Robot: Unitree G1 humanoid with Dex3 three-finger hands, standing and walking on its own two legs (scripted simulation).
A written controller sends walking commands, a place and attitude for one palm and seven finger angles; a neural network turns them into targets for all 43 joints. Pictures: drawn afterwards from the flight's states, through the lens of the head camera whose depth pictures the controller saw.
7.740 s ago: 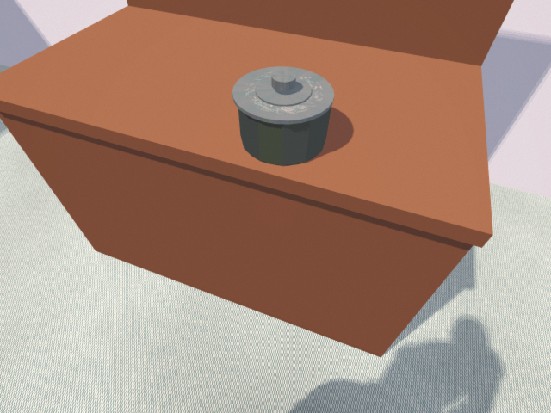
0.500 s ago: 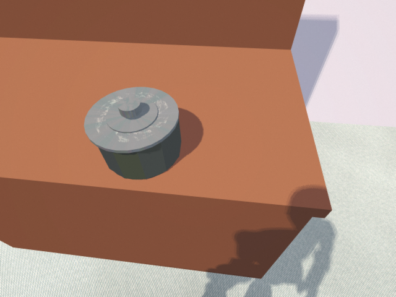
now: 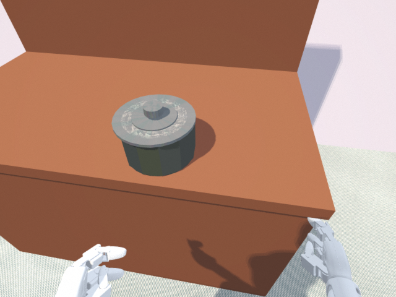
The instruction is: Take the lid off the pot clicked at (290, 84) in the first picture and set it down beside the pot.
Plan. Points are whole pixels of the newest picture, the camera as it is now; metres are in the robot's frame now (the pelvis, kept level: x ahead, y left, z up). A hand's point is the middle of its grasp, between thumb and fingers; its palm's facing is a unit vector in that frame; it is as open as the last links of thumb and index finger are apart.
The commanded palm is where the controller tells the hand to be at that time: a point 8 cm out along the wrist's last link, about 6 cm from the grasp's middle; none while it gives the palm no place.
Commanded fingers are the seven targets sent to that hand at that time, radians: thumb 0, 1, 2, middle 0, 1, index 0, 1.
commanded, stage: lift the closed hand beside the body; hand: left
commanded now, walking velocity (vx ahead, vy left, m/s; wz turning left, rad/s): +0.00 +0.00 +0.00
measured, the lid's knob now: (153, 109) +0.48 +0.15 +0.15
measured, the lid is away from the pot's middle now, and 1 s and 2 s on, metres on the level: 0.00 0.00 0.00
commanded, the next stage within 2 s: raise the hand higher, near the body in 0.24 s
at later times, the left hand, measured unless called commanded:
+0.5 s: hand (43, 259) +0.15 +0.27 +0.08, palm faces +0.29 -0.87 -0.41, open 3.1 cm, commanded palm +0.09 +0.30 +0.11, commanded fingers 0.00 0.90 0.90 -1.30 -1.50 -1.30 -1.50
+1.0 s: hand (35, 222) +0.18 +0.27 +0.15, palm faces +0.36 -0.82 -0.43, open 3.1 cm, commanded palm +0.13 +0.31 +0.16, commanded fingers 0.00 0.90 0.90 -1.30 -1.50 -1.30 -1.50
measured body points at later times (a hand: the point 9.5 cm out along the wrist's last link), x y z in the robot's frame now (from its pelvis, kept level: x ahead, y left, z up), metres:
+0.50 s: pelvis +0.01 +0.05 +0.00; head -0.01 +0.03 +0.45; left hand +0.13 +0.31 +0.11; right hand +0.19 -0.15 -0.08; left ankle -0.02 +0.11 -0.74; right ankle +0.04 -0.07 -0.74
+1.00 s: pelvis +0.02 +0.04 +0.00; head +0.01 +0.02 +0.45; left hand +0.16 +0.31 +0.17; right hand +0.23 -0.16 -0.07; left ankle -0.02 +0.11 -0.74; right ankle +0.04 -0.07 -0.74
